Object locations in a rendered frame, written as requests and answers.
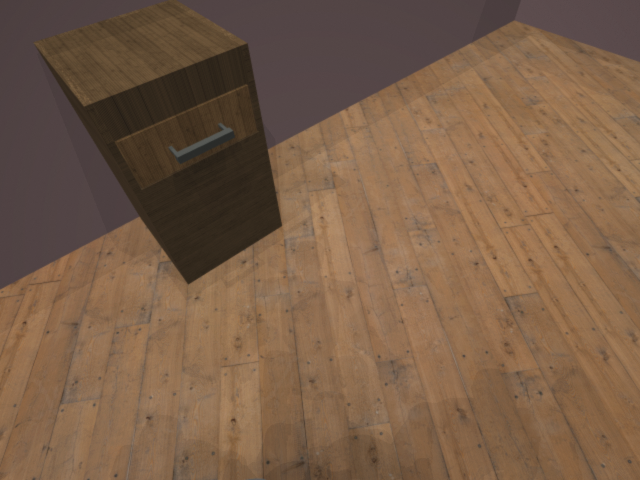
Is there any cabinet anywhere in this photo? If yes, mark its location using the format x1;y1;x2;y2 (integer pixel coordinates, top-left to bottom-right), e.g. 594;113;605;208
33;0;282;284

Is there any drawer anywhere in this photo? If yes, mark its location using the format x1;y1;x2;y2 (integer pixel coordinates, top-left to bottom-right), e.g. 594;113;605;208
114;84;257;188

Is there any handle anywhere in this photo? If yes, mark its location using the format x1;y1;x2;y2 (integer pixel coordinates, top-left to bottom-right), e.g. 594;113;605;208
168;123;235;164

